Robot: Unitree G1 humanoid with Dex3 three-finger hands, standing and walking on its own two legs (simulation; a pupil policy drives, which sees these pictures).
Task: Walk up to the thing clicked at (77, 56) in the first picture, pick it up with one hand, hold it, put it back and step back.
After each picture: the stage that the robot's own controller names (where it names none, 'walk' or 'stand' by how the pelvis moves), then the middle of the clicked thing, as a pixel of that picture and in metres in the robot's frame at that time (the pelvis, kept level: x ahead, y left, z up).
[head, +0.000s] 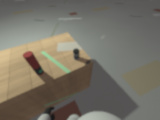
stand; (76, 54) +0.66 +0.20 -0.09
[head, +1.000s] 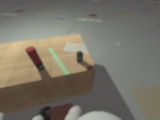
rise first; (79, 57) +0.61 +0.19 -0.08
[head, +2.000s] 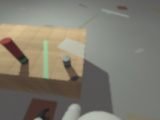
stand; (66, 62) +0.44 +0.26 -0.05
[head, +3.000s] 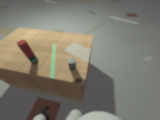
stand; (72, 64) +0.48 +0.21 -0.07
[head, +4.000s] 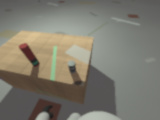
stand; (72, 67) +0.47 +0.21 -0.09
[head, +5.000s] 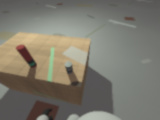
stand; (69, 67) +0.47 +0.23 -0.09
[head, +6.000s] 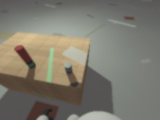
stand; (68, 68) +0.46 +0.24 -0.09
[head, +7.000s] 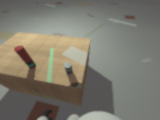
stand; (68, 68) +0.45 +0.24 -0.09
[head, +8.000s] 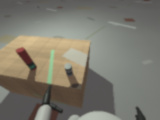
rise first; (68, 69) +0.45 +0.25 -0.09
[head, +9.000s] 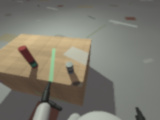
go down; (70, 68) +0.46 +0.25 -0.09
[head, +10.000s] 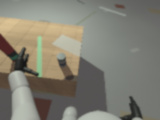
go down; (62, 60) +0.47 +0.23 -0.05
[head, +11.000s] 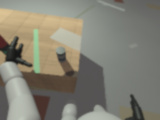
go down; (61, 55) +0.48 +0.23 -0.01
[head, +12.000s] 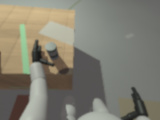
close in; (52, 51) +0.48 +0.25 +0.02
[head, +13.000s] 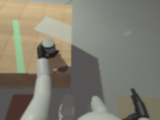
close; (50, 48) +0.49 +0.24 +0.03
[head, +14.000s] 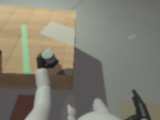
lift; (50, 58) +0.42 +0.26 +0.03
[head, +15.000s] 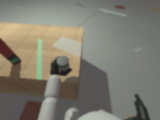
lift; (63, 65) +0.36 +0.19 +0.09
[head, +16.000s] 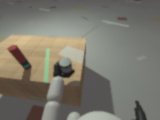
hold; (66, 67) +0.32 +0.18 +0.13
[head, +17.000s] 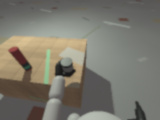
hold; (68, 67) +0.33 +0.17 +0.12
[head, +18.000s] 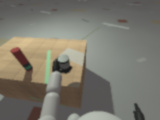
crouch; (65, 64) +0.35 +0.20 +0.13
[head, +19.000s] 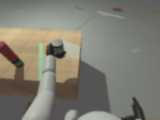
lower; (59, 49) +0.45 +0.23 +0.13
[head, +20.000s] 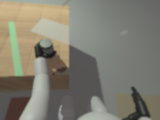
lower; (48, 49) +0.49 +0.24 +0.03
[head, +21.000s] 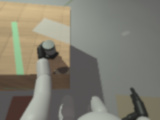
lower; (50, 50) +0.48 +0.23 +0.03
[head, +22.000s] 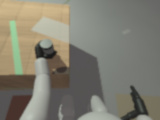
lower; (48, 49) +0.48 +0.24 +0.03
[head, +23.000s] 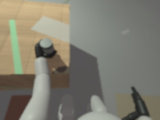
lower; (48, 48) +0.49 +0.24 +0.03
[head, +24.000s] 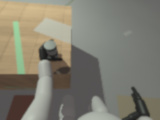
open; (52, 50) +0.48 +0.23 +0.03
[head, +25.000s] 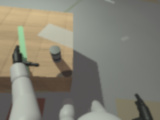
sink last; (56, 54) +0.47 +0.22 +0.01
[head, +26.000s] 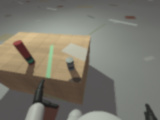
stand; (70, 64) +0.48 +0.23 -0.03
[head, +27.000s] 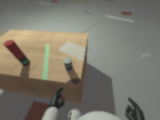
stand; (68, 64) +0.45 +0.23 -0.02
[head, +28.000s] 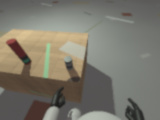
stand; (68, 63) +0.47 +0.23 -0.02
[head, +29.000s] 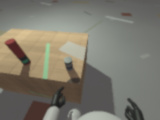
stand; (68, 64) +0.46 +0.23 -0.02
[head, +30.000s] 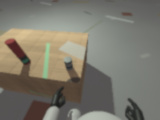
stand; (68, 63) +0.46 +0.23 -0.02
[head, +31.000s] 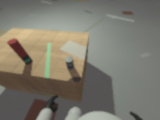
stand; (69, 63) +0.47 +0.22 -0.04
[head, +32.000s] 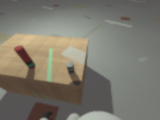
stand; (70, 68) +0.47 +0.22 -0.09
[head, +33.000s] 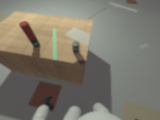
walk; (75, 47) +0.62 +0.19 -0.08
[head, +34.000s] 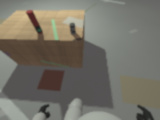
walk; (72, 28) +0.91 +0.31 -0.06
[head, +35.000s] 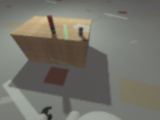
stand; (80, 31) +1.10 +0.23 -0.08
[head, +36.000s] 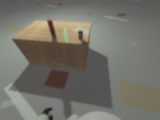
stand; (80, 35) +1.09 +0.23 -0.09
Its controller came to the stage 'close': yes
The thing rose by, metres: 0.21
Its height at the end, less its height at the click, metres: +0.00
